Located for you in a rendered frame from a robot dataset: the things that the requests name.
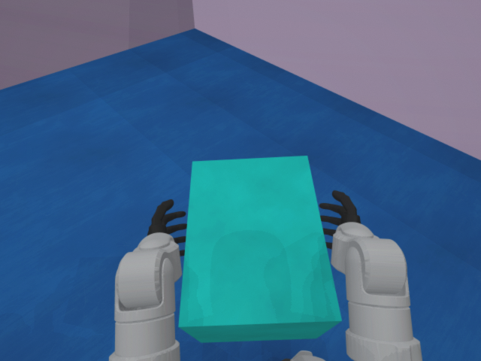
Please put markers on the carton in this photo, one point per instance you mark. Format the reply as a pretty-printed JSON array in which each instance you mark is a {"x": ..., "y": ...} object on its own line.
[{"x": 256, "y": 265}]

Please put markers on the left robot forearm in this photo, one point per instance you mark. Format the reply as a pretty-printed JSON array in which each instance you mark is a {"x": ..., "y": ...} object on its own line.
[{"x": 145, "y": 301}]

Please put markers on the right robot forearm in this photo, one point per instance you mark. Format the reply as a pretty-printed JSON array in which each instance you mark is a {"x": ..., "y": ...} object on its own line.
[{"x": 380, "y": 326}]

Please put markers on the right robot shin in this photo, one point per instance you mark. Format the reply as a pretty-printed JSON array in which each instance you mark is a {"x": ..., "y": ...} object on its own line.
[{"x": 303, "y": 352}]

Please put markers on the left robot hand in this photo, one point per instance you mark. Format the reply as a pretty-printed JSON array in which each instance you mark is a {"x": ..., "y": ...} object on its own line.
[{"x": 160, "y": 219}]

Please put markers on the right robot hand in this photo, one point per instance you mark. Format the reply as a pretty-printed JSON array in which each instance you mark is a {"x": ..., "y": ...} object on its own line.
[{"x": 347, "y": 212}]

